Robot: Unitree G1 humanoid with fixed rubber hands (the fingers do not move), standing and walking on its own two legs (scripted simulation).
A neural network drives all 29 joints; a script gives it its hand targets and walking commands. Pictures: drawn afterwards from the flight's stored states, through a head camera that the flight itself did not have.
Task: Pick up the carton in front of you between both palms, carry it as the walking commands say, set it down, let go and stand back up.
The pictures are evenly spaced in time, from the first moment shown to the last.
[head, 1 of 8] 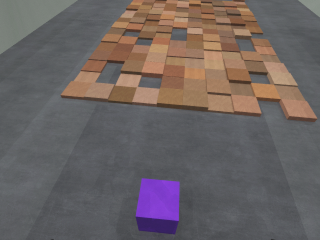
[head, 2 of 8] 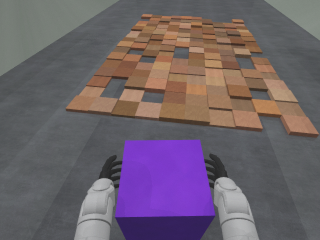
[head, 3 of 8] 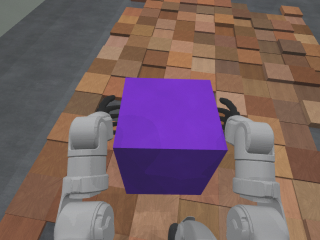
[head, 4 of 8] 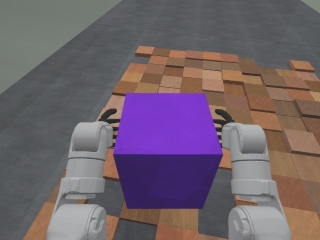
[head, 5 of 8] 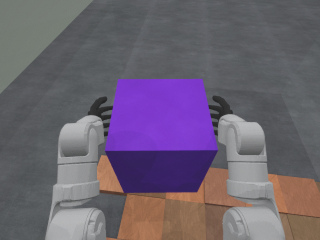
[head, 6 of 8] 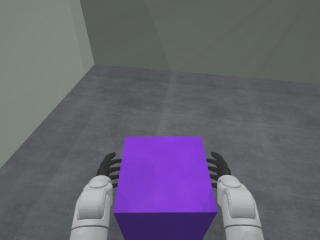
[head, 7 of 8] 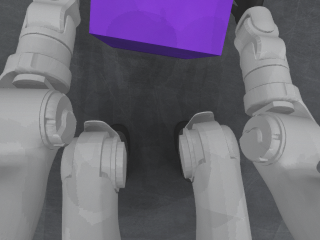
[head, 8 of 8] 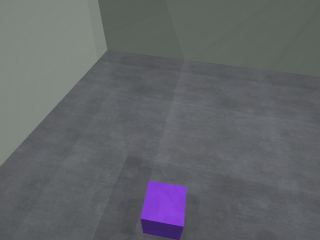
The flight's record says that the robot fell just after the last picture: no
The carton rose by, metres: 0.80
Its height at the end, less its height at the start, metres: +0.00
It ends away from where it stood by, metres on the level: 7.10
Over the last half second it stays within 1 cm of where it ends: yes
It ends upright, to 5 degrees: yes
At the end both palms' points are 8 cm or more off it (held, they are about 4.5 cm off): yes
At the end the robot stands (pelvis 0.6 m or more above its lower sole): yes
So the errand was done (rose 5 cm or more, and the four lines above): yes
